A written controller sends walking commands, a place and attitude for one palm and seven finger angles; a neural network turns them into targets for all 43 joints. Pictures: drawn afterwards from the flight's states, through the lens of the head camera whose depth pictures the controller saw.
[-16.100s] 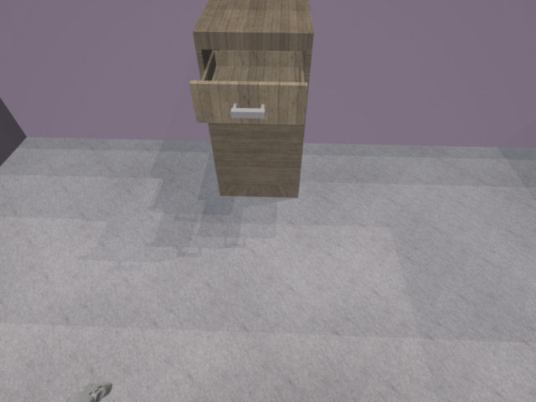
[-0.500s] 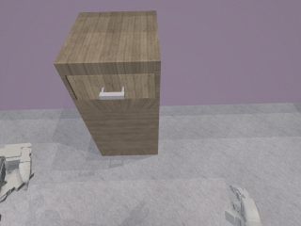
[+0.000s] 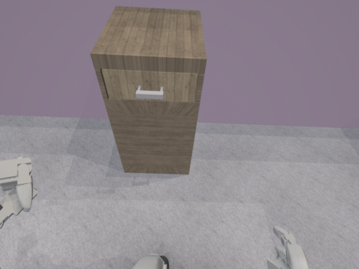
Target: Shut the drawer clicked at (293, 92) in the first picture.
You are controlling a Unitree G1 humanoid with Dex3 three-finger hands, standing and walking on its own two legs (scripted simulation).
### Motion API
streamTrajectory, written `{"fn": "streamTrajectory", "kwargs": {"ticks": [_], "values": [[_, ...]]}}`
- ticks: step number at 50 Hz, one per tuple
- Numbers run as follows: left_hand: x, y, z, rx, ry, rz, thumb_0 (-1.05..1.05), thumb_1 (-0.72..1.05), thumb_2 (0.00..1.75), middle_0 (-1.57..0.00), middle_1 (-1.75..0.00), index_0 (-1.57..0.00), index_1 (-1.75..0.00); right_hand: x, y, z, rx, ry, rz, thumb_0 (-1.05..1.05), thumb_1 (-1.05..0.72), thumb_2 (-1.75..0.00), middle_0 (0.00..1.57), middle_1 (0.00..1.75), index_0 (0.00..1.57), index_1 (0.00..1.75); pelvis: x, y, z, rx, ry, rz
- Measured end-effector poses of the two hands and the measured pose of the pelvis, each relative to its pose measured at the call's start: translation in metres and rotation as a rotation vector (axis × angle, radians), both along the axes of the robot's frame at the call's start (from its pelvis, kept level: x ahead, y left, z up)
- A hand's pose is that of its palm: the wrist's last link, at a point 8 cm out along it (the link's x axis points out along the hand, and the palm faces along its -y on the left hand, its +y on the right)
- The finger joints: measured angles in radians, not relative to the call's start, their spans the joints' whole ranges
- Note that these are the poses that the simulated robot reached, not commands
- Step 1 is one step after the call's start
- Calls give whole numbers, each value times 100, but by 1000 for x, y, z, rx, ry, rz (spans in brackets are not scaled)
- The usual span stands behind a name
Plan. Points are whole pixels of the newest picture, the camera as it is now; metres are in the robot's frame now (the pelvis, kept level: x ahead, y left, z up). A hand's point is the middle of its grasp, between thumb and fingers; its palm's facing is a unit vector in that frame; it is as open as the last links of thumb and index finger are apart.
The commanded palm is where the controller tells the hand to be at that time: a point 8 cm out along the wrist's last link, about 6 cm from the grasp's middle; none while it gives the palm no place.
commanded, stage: step back with the hand held close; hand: left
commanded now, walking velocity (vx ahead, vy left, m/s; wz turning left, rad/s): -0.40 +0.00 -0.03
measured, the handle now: (150, 91) +0.74 +0.16 -0.07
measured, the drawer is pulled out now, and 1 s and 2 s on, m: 0.00 0.00 0.00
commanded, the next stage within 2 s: stop stepping back and stand still in 0.18 s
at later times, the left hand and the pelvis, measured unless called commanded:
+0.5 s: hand out of the picture +0.06 +0.28 +0.17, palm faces +0.44 -0.82 -0.37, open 3.2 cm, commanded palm -0.01 +0.30 +0.19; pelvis -0.14 +0.02 +0.00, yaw +1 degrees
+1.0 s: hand out of the picture -0.02 +0.28 +0.17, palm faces +0.39 -0.84 -0.39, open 3.2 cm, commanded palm -0.10 +0.32 +0.19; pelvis -0.23 +0.04 +0.01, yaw +1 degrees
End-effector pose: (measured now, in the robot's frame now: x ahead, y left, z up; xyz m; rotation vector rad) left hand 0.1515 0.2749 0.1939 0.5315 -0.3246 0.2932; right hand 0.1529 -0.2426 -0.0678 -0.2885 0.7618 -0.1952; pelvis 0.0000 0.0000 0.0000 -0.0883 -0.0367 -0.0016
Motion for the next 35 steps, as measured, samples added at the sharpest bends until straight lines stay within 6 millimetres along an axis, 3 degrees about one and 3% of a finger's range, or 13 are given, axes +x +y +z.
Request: {"fn": "streamTrajectory", "kwargs": {"ticks": [6,11,16,19,22,28,31,35], "values": [[-29,13,8,58,-26,23,1,89,90,-140,-160,-140,-160,-25,12,1,15,-5,29,1,-90,-90,20,30,20,30,-31,-1,1,-13,25,64],[-80,10,6,77,-18,56,1,89,90,-140,-160,-140,-160,-33,20,-8,50,-28,107,1,-90,-90,20,30,20,30,-62,-7,-10,17,71,79],[-123,15,4,-1,4,97,1,89,90,-141,-160,-140,-160,-53,33,-2,69,10,109,1,-90,-90,20,30,20,30,-81,4,2,49,37,48],[-132,27,-1,-50,-14,115,1,89,90,-141,-160,-141,-160,-62,41,10,49,-45,114,1,-90,-90,20,30,20,30,-91,12,3,59,35,29],[-133,38,-10,-73,-25,116,1,89,90,-141,-160,-141,-160,-74,48,17,39,-111,121,1,-90,-90,20,30,20,30,-116,19,1,76,16,34],[-149,32,-5,-77,11,67,1,89,90,-141,-160,-140,-160,-125,57,30,81,-156,101,1,-90,-90,20,30,20,30,-156,20,10,66,3,19],[-173,18,8,-41,18,20,1,89,90,-140,-160,-140,-160,-155,53,29,97,-128,83,1,-90,-90,20,30,20,30,-171,17,13,63,25,26],[-208,9,16,12,15,-18,1,89,90,-140,-160,-140,-160,-191,38,11,74,-39,59,1,-90,-90,20,30,20,30,-197,16,7,74,35,5]]}}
